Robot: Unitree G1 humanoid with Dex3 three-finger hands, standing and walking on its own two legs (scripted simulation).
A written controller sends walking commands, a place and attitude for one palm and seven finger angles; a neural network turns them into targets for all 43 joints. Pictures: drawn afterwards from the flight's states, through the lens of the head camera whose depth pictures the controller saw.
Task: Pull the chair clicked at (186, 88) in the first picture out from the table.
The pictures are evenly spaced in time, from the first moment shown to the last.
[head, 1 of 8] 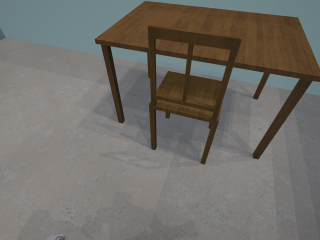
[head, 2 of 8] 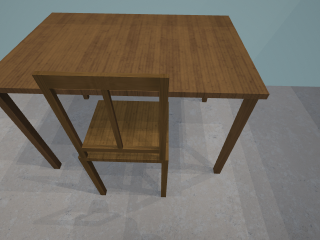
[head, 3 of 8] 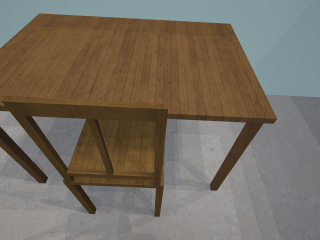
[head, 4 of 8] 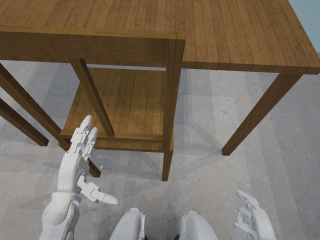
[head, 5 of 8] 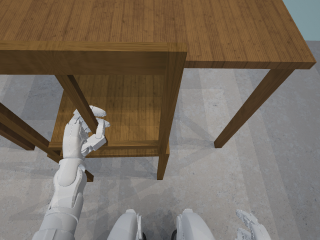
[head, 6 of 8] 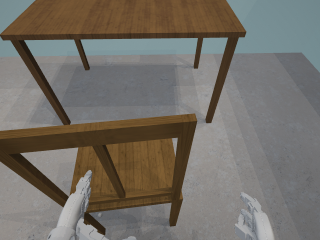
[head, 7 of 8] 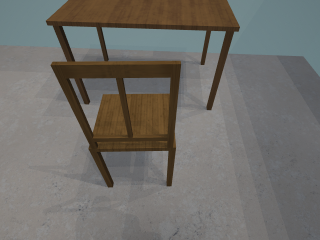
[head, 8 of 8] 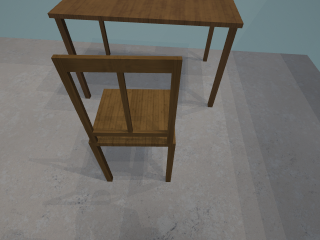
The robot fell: no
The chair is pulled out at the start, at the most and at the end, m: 0.00 0.57 0.57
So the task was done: yes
